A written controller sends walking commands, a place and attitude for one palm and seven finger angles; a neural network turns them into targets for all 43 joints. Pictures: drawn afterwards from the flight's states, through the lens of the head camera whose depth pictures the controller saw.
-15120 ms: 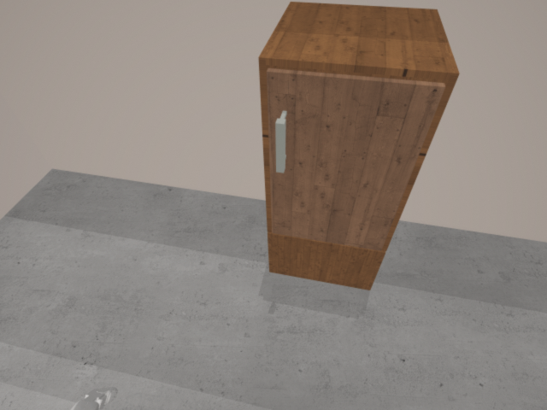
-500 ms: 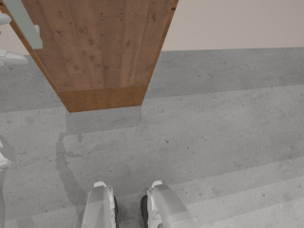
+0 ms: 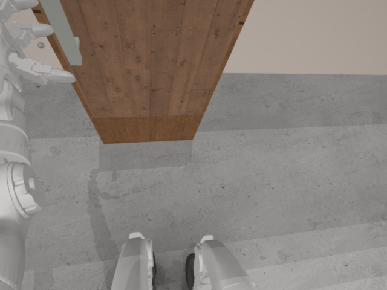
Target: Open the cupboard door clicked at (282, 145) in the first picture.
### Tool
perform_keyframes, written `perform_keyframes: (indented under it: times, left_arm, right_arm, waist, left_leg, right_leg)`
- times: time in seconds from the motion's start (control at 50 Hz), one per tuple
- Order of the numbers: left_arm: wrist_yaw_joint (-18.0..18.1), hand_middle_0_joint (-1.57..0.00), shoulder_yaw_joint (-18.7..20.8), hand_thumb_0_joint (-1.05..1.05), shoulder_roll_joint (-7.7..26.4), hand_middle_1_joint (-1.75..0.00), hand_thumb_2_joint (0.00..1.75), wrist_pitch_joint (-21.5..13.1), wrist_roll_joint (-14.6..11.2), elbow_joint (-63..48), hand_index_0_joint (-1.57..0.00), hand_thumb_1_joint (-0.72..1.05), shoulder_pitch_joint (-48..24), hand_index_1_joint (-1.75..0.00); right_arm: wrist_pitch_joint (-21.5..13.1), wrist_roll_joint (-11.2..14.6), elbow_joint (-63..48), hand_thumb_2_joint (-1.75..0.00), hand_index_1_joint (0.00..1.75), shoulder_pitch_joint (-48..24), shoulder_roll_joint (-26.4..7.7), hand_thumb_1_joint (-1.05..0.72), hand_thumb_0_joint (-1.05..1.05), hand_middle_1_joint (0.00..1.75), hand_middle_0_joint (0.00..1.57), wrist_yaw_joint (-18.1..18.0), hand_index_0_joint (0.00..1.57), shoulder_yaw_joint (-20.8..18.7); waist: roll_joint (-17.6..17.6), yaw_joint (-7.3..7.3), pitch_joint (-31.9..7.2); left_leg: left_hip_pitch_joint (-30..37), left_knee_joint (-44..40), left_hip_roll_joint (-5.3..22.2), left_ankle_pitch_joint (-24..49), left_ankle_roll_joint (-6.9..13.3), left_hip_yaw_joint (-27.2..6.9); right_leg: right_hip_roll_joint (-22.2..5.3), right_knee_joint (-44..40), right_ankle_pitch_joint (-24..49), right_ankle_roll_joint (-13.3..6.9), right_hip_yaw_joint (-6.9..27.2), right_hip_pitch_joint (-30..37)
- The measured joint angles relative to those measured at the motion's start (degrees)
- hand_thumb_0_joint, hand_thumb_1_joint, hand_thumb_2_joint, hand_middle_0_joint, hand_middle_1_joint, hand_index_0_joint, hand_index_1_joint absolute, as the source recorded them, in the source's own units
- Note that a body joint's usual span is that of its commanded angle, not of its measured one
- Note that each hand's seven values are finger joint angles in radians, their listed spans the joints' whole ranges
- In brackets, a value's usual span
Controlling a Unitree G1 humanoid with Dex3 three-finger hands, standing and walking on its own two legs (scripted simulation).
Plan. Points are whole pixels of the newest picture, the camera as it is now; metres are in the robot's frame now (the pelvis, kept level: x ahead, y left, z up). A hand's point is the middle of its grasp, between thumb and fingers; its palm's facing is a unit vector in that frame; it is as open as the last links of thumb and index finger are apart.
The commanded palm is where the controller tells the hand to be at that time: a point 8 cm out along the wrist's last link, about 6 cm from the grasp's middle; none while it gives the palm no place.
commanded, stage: slide the fingers in behind the handle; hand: left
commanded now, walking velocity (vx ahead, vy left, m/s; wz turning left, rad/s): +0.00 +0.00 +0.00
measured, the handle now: (64, 22) +0.59 +0.21 +0.07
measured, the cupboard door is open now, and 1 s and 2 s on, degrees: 0 0 9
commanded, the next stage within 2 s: close the thumb around the handle in 0.72 s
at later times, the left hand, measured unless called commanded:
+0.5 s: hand (72, 47) +0.55 +0.19 +0.06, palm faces +0.08 -1.00 +0.04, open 14.1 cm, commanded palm +0.54 +0.21 +0.06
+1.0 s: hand (71, 46) +0.55 +0.19 +0.06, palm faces +0.07 -1.00 -0.01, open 13.0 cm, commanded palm +0.54 +0.22 +0.06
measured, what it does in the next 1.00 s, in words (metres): stands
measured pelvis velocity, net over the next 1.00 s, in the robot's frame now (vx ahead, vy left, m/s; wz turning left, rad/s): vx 0.00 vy -0.01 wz -0.02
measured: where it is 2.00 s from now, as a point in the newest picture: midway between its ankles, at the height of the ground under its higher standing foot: (172, 289)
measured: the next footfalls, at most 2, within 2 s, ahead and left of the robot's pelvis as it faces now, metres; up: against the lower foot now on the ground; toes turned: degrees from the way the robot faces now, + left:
none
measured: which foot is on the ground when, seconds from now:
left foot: down 0.00-1.00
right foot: down 0.00-1.00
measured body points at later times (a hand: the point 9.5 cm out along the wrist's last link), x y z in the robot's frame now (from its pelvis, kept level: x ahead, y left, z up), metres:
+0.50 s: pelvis -0.01 -0.01 +0.00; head +0.16 +0.04 +0.41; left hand +0.54 +0.25 +0.06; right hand -0.01 -0.27 -0.10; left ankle +0.04 +0.08 -0.63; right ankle +0.00 -0.11 -0.63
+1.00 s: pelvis +0.00 -0.01 +0.00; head +0.17 +0.02 +0.41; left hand +0.54 +0.25 +0.07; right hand -0.04 -0.27 -0.10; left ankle +0.04 +0.08 -0.63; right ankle +0.00 -0.11 -0.63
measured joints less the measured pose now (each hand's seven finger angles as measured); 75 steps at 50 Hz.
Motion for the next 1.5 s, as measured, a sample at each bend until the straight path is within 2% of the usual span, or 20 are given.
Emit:
perform_keyframes:
  times: [0.3,0.4,0.46,0.54,0.62,0.72,0.8,0.92,1.08,1.38,1.5]
  left_arm:
    - [4.49,-0.29,-5.11,-0.01,-2.98,-1.20,0.30,-1.17,-0.88,1.19,-0.10,-0.50,-0.94,-1.19]
    - [3.06,-0.29,-8.24,-0.01,-4.76,-1.20,0.30,-1.71,1.20,2.04,-0.14,-0.50,-1.95,-1.18]
    - [3.85,-0.30,-4.61,-0.01,-5.42,-1.20,0.30,-2.24,1.05,4.19,-0.20,-0.50,-2.95,-1.23]
    - [4.61,-0.31,-0.35,-0.01,-2.69,-1.21,0.30,-2.38,2.70,5.62,-0.30,-0.50,-3.22,-1.28]
    - [4.33,-0.35,0.09,-0.01,-0.35,-1.24,0.30,-2.49,4.33,5.13,-0.33,-0.50,-2.81,-1.29]
    - [1.71,-0.33,0.90,-0.01,0.94,-1.23,0.30,-1.43,2.97,4.62,-0.34,-0.50,-2.40,-1.27]
    - [0.56,-0.32,1.37,-0.01,1.03,-1.22,0.30,-0.61,2.26,4.12,-0.34,-0.50,-1.74,-1.26]
    - [1.47,-0.31,1.65,-0.01,-0.44,-1.21,0.31,-0.86,1.97,2.74,-0.33,-0.47,-0.05,-1.24]
    - [2.02,-0.32,2.09,-0.01,-0.90,-1.24,0.43,-1.81,2.49,3.25,-0.34,-0.20,0.27,-1.26]
    - [1.10,-0.37,1.59,0.00,-2.54,-1.32,0.76,-2.01,1.66,0.95,-0.38,0.58,2.35,-1.32]
    - [0.56,-0.39,2.50,0.01,-4.49,-1.34,0.83,-2.69,1.64,0.62,-0.39,0.73,3.58,-1.34]
  right_arm:
    - [-0.81,-0.70,1.52,-0.89,0.30,-0.21,0.34,-0.90,0.01,0.30,0.21,0.93,0.20,-0.83]
    - [-1.03,-0.73,1.96,-0.89,0.30,-0.76,0.10,-0.90,0.01,0.30,0.21,1.08,0.20,-0.69]
    - [-1.35,-0.70,1.26,-0.89,0.30,-1.16,-0.05,-0.90,0.01,0.30,0.21,0.60,0.20,-0.22]
    - [-1.98,-0.73,-0.49,-0.89,0.30,-1.06,-0.22,-0.90,0.01,0.30,0.21,0.38,0.20,0.56]
    - [-1.68,-0.56,-1.04,-0.89,0.30,-0.60,-0.10,-0.90,0.01,0.30,0.20,0.55,0.20,0.86]
    - [-1.16,0.11,-0.58,-0.89,0.30,0.19,0.29,-0.90,0.01,0.30,0.21,0.23,0.20,1.27]
    - [-1.20,0.41,-0.27,-0.89,0.30,0.97,0.33,-0.90,0.01,0.30,0.21,-0.04,0.20,1.27]
    - [-1.29,0.27,0.07,-0.89,0.30,1.41,-0.02,-0.90,0.01,0.30,0.21,0.02,0.20,0.76]
    - [-1.22,0.23,-0.27,-0.89,0.30,0.55,-0.55,-0.90,0.01,0.30,0.21,0.04,0.20,0.42]
    - [-0.25,0.42,-1.17,-0.89,0.30,-0.46,-0.20,-0.90,0.01,0.30,0.21,0.24,0.20,0.11]
    - [0.02,0.46,-1.31,-0.89,0.30,-0.59,0.07,-0.90,0.01,0.30,0.21,0.29,0.20,0.22]
  waist:
    - [-0.24,0.44,-0.30]
    - [-0.02,0.13,-0.29]
    - [0.00,-0.80,-0.35]
    - [0.21,-2.18,-0.53]
    - [0.65,-2.47,-0.02]
    - [0.76,-2.32,0.44]
    - [0.87,-2.17,0.31]
    - [0.95,-1.89,0.06]
    - [0.70,-1.99,-0.14]
    - [0.76,-1.18,-0.43]
    - [0.72,-1.11,-0.74]
  left_leg:
    - [0.24,-0.04,-0.77,0.54,-0.54,-1.36]
    - [0.14,0.16,-0.88,0.60,-0.58,-1.53]
    - [-0.24,0.57,-0.58,0.48,-0.55,-1.15]
    - [-1.19,1.43,0.22,0.17,-0.57,-0.51]
    - [-1.75,2.09,0.75,-0.01,-0.66,-0.16]
    - [-1.64,1.92,1.16,0.05,-0.72,0.20]
    - [-1.25,1.43,1.29,0.13,-0.78,0.36]
    - [-0.23,0.56,1.25,0.15,-0.79,0.63]
    - [0.54,0.39,1.23,-0.22,-0.72,0.80]
    - [1.99,-0.45,1.01,-0.62,-0.54,1.34]
    - [2.96,-0.84,1.11,-0.69,-0.46,1.74]
  right_leg:
    - [-0.50,0.05,-0.13,-0.56,-1.37,0.77]
    - [-0.57,0.34,-0.21,-0.65,-1.54,0.71]
    - [-0.39,0.98,-0.28,-0.70,-1.15,0.02]
    - [0.23,2.03,-0.28,-0.80,-0.48,-1.42]
    - [0.65,2.79,-0.26,-0.91,-0.09,-2.27]
    - [0.99,2.74,-0.02,-0.96,0.32,-2.46]
    - [1.13,2.22,0.17,-0.98,0.52,-2.16]
    - [1.12,1.40,0.27,-0.90,0.84,-1.25]
    - [1.13,1.22,-0.04,-0.81,1.06,-0.53]
    - [0.96,0.49,-0.35,-0.52,1.68,0.74]
    - [1.04,0.22,-0.32,-0.43,2.11,1.50]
